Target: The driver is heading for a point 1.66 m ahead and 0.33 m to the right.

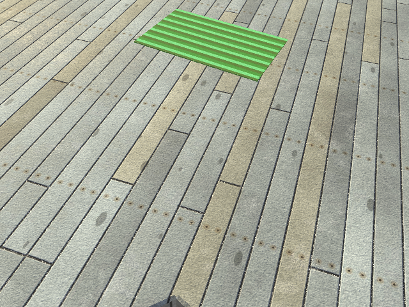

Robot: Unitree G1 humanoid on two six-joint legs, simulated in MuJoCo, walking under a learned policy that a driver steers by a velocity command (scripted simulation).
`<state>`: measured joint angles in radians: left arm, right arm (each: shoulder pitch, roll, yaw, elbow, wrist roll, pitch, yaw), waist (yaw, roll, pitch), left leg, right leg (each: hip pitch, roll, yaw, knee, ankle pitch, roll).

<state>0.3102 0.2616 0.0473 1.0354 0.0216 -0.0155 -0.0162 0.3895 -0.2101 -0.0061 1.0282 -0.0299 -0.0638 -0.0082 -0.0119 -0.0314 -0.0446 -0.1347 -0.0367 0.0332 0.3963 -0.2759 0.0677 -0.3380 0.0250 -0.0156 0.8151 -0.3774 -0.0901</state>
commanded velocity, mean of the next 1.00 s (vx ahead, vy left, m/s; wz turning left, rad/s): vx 0.48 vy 0.00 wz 0.00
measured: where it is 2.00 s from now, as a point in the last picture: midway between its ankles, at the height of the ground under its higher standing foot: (220, 201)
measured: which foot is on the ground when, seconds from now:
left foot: down 0.00-0.34, up 0.36-0.90, down 0.92-1.00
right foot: up 0.00-0.32, down 0.34-0.94, up 0.96-1.00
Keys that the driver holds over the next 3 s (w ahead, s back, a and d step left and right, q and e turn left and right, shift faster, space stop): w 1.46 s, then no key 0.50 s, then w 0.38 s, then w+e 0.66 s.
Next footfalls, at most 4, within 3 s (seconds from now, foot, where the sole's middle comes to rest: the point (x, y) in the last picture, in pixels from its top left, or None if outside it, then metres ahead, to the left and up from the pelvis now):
0.34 right None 0.35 -0.12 -0.78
0.92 left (198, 270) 0.69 0.02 -0.78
1.48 right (242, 201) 1.00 -0.16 -0.78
1.92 left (198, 186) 1.07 0.02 -0.78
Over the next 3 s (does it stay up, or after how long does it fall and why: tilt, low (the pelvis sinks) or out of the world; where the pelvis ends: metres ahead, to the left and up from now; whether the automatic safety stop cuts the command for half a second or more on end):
stays up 1.37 -0.08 -0.01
